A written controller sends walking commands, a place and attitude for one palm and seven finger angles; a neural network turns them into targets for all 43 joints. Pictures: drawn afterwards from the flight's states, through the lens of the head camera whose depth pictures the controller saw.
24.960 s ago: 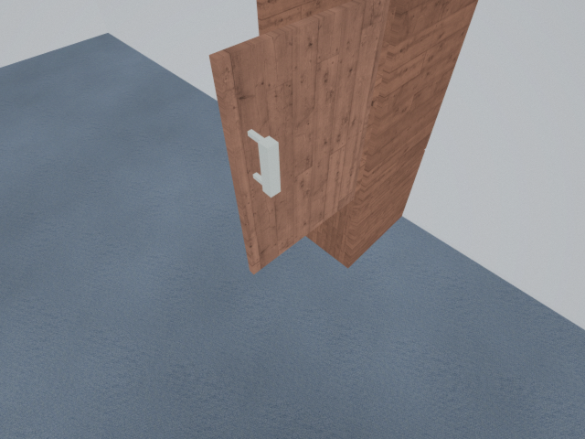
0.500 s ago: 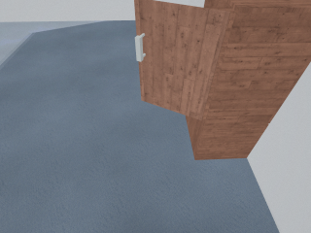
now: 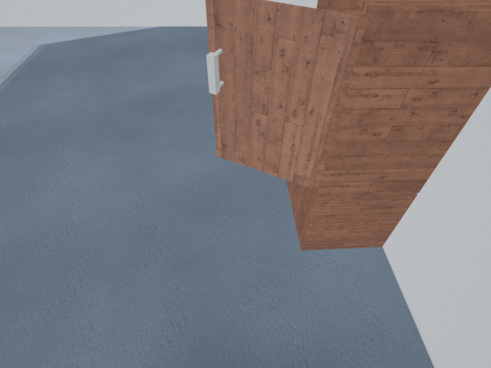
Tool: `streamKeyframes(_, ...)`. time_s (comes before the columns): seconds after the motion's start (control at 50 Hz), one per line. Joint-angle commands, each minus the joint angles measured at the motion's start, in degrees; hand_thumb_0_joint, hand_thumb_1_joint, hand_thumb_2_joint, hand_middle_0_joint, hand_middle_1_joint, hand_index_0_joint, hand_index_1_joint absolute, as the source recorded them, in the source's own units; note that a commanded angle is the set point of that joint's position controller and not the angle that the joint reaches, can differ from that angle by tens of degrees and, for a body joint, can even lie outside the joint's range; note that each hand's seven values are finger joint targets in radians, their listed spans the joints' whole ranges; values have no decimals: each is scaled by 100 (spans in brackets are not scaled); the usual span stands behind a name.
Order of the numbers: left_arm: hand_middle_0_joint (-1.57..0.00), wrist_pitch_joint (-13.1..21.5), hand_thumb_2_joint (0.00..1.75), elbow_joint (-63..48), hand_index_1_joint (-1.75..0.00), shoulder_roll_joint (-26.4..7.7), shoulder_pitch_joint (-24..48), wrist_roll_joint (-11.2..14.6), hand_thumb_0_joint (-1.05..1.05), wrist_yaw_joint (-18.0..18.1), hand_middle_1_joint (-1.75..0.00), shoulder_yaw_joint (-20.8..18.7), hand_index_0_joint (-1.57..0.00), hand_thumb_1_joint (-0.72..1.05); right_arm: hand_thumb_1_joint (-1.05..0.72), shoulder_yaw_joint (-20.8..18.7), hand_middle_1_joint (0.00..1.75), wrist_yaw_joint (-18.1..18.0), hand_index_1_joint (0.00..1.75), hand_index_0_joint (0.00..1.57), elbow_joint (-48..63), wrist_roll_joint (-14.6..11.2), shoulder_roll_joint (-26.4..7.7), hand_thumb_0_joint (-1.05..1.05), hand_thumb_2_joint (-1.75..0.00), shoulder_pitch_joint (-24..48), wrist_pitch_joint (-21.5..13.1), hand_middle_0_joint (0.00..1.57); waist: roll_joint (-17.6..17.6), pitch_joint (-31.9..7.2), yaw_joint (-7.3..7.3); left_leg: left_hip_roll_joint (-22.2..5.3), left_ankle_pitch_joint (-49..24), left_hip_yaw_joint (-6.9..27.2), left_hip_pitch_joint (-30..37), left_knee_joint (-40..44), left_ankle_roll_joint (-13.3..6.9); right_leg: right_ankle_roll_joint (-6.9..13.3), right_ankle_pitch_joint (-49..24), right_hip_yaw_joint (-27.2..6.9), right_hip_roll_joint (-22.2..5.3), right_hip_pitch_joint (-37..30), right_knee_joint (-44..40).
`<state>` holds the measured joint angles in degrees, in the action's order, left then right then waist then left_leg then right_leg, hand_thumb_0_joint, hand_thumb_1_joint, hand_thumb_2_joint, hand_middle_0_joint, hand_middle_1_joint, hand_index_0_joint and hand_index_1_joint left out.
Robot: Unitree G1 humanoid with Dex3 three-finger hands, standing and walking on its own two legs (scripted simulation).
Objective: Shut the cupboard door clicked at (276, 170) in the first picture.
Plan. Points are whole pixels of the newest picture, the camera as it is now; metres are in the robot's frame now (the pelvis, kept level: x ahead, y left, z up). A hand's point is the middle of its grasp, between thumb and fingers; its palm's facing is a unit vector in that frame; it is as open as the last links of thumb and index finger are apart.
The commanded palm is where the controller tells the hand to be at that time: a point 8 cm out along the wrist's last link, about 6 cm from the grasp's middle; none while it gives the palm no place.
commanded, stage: look to check the result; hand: left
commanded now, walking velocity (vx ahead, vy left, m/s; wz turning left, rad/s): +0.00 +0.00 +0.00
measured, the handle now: (217, 71) +0.92 +0.13 +0.04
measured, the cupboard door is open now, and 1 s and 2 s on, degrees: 61 61 61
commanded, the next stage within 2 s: walk to a spot facing it in 0.36 s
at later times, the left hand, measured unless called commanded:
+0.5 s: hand out of the picture -0.01 +0.17 -0.18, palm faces +0.01 -0.98 -0.19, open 7.3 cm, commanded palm none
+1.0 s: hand out of the picture +0.03 +0.24 -0.18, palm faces +0.24 -0.94 -0.24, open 7.3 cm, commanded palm none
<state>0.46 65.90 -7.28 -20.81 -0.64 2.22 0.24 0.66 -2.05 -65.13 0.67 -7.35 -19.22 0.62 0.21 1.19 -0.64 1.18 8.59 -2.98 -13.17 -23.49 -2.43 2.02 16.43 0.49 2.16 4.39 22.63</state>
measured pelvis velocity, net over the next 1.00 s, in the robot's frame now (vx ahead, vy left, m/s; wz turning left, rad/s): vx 0.00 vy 0.02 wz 0.25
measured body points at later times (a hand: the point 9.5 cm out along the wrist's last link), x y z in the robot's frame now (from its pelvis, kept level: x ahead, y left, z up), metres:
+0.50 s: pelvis +0.01 +0.00 +0.00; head +0.01 +0.00 +0.45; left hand -0.01 +0.22 -0.16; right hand +0.01 -0.24 -0.16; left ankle +0.05 +0.09 -0.74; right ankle -0.04 -0.10 -0.74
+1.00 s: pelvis +0.00 +0.02 -0.01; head +0.05 +0.05 +0.43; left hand +0.01 +0.29 -0.16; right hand +0.09 -0.21 -0.16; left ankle +0.04 +0.10 -0.74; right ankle -0.01 -0.13 -0.68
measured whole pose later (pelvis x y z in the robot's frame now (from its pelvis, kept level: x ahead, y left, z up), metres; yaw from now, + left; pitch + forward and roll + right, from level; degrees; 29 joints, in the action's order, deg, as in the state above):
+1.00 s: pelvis +0.00 +0.02 -0.01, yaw +14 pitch +0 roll -1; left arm -2.8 54.1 -12.8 -10.1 -1.6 1.0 -4.0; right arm -2.0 -0.5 -55.1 2.1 -11.7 -13.5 2.1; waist -0.3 6.1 -1.7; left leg 3.1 12.4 -1.4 -21.0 -32.9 -4.6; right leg -1.8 26.0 0.8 -2.4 24.2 60.3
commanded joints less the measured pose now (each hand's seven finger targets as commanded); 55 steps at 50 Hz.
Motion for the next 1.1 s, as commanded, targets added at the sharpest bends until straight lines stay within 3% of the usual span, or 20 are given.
streamKeyframes(0.0, -20, 17, 90, -32, -30, -529, -509, 20, 0, 51, -30, -96, -20, 90, -90, -124, 30, -62, 30, 20, 134, -10, -609, 0, -90, -371, -53, 20, -48, 574, -9, -677, 37, 787, 268, 492, -19, 114, -181, -564, -665, 886, -655)
streamKeyframes(0.12, -20, 46, 90, -51, -30, -628, -475, 16, 0, 54, -30, -108, -20, 90, -90, -148, 30, -59, 30, 20, 153, -25, -739, 0, -90, -261, -74, 20, -86, 355, -8, -710, -325, 758, 463, 391, -43, 109, -412, -572, -674, 783, -650)
streamKeyframes(0.42, -20, 42, 90, -82, -30, -790, -225, 8, 0, 31, -30, -115, -20, 90, -90, -144, 30, -43, 30, 20, 186, -15, -903, 0, -90, 61, -72, 20, 30, 447, 2, -719, -335, 740, 532, 465, -10, 88, -474, -587, -715, 751, -749)
streamKeyframes(0.52, -20, 2, 90, -155, -30, -698, -227, 16, 0, 62, -30, -138, -20, 90, -90, -118, 30, -23, 30, 20, 236, -16, -697, 0, -90, 26, -32, 20, -136, 379, 18, -637, -714, 762, 270, 200, 16, 19, -835, -390, -820, 527, -482)
streamKeyframes(0.58, -20, -57, 90, -330, -30, -873, -158, 6, 0, 75, -30, -265, -20, 90, -90, -184, 30, 1, 30, 20, 391, 6, -779, 0, -90, 136, 41, 20, -205, 432, 45, -497, -602, 766, -236, -193, 41, 115, -884, -368, -1030, 437, -246)
streamKeyframes(0.64, -20, -86, 90, -566, -30, -1100, -15, -18, 0, 87, -30, -405, -20, 90, -90, -266, 30, 40, 30, 20, 588, 20, -754, 0, -90, 173, 103, 20, -441, 255, 44, -295, -388, 546, -643, -1054, 132, 444, -1218, -512, -1558, 285, -147)
streamKeyframes(0.68, -20, -90, 90, -759, -30, -1167, 104, -44, 0, 89, -30, -471, -20, 90, -90, -338, 30, 67, 30, 20, 782, 45, -737, 0, -90, 333, 174, 20, -842, 432, 72, -219, 1062, 292, -1064, -2110, 237, 788, -1915, -627, -2042, 345, -226)
streamKeyframes(0.7, -20, -89, 90, -832, -30, -1201, 201, -76, 0, 94, -30, -498, -20, 90, -90, -377, 30, 88, 30, 20, 875, 46, -761, 0, -90, 433, 194, 20, -794, 553, 64, -296, 1582, 227, -1286, -2554, 265, 925, -2374, -618, -2244, 343, -185)
streamKeyframes(0.74, -20, -85, 90, -989, -30, -1320, 410, -115, 0, 101, -30, -569, -20, 90, -90, -400, 30, 136, 30, 20, 1025, 19, -709, 0, -90, 482, 197, 20, -651, 690, -15, -497, 1885, 194, -1322, -2337, 293, 922, -3057, -333, -2364, 328, 179)
streamKeyframes(0.76, -20, -79, 90, -1054, -30, -1404, 458, -101, 0, 82, -30, -605, -20, 90, -90, -395, 30, 155, 30, 20, 1063, 31, -710, 0, -90, 369, 190, 20, -502, 588, -75, -478, 1538, 72, -1077, -1743, 291, 734, -3376, -49, -2229, 244, 622)
streamKeyframes(0.78, -20, -76, 90, -1105, -30, -1440, 435, -60, 0, 53, -30, -616, -20, 90, -90, -402, 30, 163, 30, 20, 1025, 58, -769, 0, -90, 117, 173, 20, -244, 323, -174, -386, 629, 42, -471, -1141, 219, 423, -3440, 257, -1983, 415, 1308)
streamKeyframes(0.8, -20, -108, 90, -1212, -30, -1330, 366, -5, 0, 25, -30, -615, -20, 90, -90, -450, 30, 157, 30, 20, 1014, 102, -1046, 0, -90, -269, 123, 20, 650, -1, -307, -936, -1472, 1118, 188, -388, -193, -94, -2280, 719, -1381, 1104, 2385)
streamKeyframes(0.82, -20, -138, 90, -1425, -30, -1043, 397, 37, 0, 2, -30, -530, -20, 90, -90, -534, 30, 125, 30, 20, 1025, 133, -1479, 0, -90, -454, 97, 20, 1935, -61, -276, -2013, -2926, 2804, 548, 153, -970, -431, 1201, 791, -575, 2021, 3583)
streamKeyframes(0.84, -20, -205, 90, -1527, -30, -1086, 681, -30, 0, 36, -30, -520, -20, 90, -90, -548, 30, 98, 30, 20, 966, 126, -1582, 0, -90, -498, 133, 20, 1284, -185, -366, -2160, -1124, 3187, 155, 744, -1053, -304, 2108, 129, -492, 1994, 4148)
streamKeyframes(0.86, -20, -246, 90, -1589, -30, -1073, 948, -46, 0, 17, -30, -545, -20, 90, -90, -587, 30, 77, 30, 20, 1081, 137, -1661, 0, -90, -289, 133, 20, 948, -17, -326, -2130, 419, 3337, -207, 977, -964, -294, 1736, -134, -612, 2276, 4389)
streamKeyframes(0.88, -20, -236, 90, -1627, -30, -1092, 1070, -70, 0, -18, -30, -556, -20, 90, -90, -565, 30, 64, 30, 20, 1181, 146, -1599, 0, -90, -56, 121, 20, 677, 151, -264, -1978, 1192, 3262, -502, 1083, -881, -327, 1320, -269, -675, 2397, 4402)
streamKeyframes(0.92, -20, -195, 90, -1644, -30, -1060, 1083, -91, 0, -83, -30, -557, -20, 90, -90, -542, 30, 44, 30, 20, 1286, 147, -1546, 0, -90, 205, 65, 20, 315, 125, -119, -1635, 1216, 2879, -528, 1035, -724, -402, 813, -265, -665, 2440, 4049)
streamKeyframes(0.96, -20, -188, 90, -1663, -30, -1005, 979, -95, 0, -103, -30, -557, -20, 90, -90, -573, 30, 41, 30, 20, 1334, 140, -1600, 0, -90, 283, 52, 20, 324, -176, -101, -1443, 839, 2595, -184, 902, -695, -467, 742, -190, -563, 2387, 3615)
streamKeyframes(1.02, -20, -185, 90, -1789, -30, -1020, 1059, -105, 0, -111, -30, -535, -20, 90, -90, -632, 30, 56, 30, 20, 1362, 129, -1681, 0, -90, 246, 71, 20, 471, -433, -161, -1303, 368, 2614, 238, 748, -709, -530, 816, -114, -393, 2388, 3079)
streamKeyframes(1.08, -20, -208, 90, -1914, -30, -1055, 1121, -102, 0, -104, -30, -533, -20, 90, -90, -690, 30, 96, 30, 20, 1440, 136, -1747, 0, -90, 316, 126, 20, 772, -439, -174, -1164, 401, 2659, 177, 731, -639, -557, 813, -72, -284, 2223, 2750)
